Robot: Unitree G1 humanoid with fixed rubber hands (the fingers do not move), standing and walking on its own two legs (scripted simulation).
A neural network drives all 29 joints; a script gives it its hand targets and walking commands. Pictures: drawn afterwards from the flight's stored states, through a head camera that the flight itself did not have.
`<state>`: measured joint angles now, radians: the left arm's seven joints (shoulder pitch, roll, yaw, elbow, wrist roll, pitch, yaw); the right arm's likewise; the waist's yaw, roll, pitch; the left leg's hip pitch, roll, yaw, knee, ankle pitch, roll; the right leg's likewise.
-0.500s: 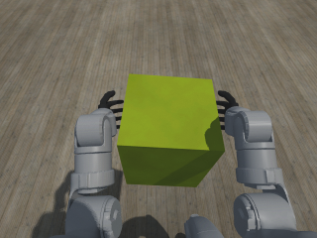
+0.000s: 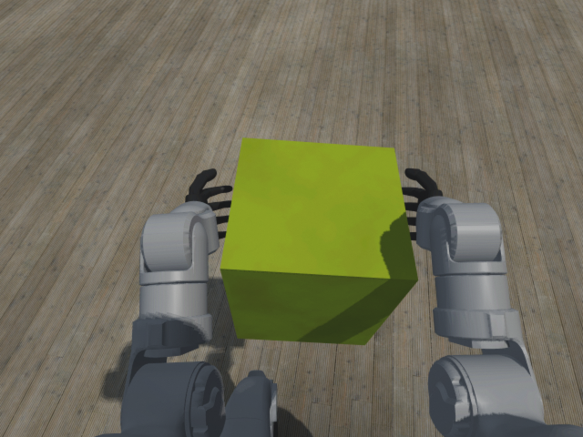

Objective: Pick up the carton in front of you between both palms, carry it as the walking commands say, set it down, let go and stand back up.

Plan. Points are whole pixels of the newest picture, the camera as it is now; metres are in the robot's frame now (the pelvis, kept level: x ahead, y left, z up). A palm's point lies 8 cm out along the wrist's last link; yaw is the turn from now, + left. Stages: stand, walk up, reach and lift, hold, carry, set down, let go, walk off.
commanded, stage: carry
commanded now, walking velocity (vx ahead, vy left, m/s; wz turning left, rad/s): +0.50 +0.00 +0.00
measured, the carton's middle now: (309, 251) +0.37 +0.03 +0.00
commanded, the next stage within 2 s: none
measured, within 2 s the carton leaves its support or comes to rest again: neither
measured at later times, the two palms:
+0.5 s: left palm (226, 86) +0.62 +0.17 +0.11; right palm (403, 97) +0.59 -0.12 +0.10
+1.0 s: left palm (226, 102) +0.64 +0.19 +0.06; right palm (384, 100) +0.65 -0.10 +0.06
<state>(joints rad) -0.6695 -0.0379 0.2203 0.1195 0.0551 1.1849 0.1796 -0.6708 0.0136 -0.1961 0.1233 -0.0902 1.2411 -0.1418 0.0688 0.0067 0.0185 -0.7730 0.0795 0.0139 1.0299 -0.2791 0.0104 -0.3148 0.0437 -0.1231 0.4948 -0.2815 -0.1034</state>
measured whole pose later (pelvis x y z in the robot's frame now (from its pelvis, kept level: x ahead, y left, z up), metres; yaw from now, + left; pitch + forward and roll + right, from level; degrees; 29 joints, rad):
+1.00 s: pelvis +0.38 +0.04 -0.01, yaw +1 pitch +3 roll -1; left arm -0.15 -0.13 0.08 -0.03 0.20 1.03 0.07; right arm -0.17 0.13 -0.08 -0.01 -0.21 1.08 -0.10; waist 0.01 0.01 -0.19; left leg -0.16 0.03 0.10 0.55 -0.44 0.01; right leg -0.36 -0.04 -0.17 0.58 -0.27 -0.03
